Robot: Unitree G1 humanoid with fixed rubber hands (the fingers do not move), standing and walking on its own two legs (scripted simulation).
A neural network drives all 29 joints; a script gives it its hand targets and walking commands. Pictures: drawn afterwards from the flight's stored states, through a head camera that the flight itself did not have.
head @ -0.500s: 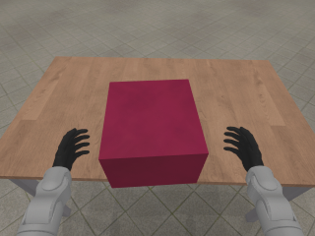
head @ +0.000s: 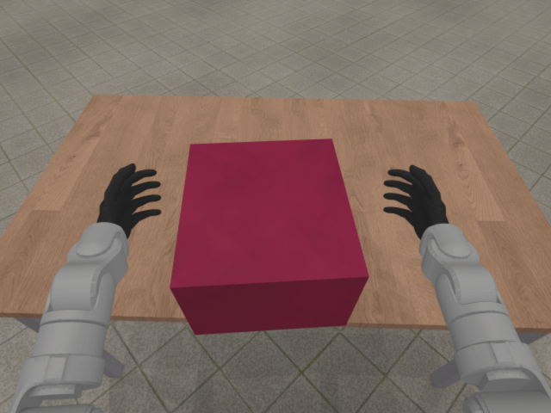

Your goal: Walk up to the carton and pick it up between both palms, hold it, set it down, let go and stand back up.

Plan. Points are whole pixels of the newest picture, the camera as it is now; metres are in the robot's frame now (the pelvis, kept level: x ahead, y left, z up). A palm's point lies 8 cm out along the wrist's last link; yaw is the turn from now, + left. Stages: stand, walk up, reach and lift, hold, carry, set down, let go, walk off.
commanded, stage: reach and lift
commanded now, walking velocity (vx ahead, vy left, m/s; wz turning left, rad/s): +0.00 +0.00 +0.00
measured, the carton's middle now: (266, 232) +0.42 +0.03 -0.03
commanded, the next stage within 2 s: none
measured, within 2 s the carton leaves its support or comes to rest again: neither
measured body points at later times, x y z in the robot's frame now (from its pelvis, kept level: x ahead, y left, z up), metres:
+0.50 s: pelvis +0.00 +0.01 +0.00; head +0.04 +0.00 +0.45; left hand +0.36 +0.24 +0.03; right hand +0.38 -0.22 +0.02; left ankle -0.01 +0.13 -0.74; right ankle +0.01 -0.09 -0.74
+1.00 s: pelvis +0.00 +0.02 -0.02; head +0.06 +0.02 +0.43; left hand +0.36 +0.23 -0.02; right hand +0.38 -0.20 -0.02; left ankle -0.01 +0.13 -0.74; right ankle +0.01 -0.09 -0.74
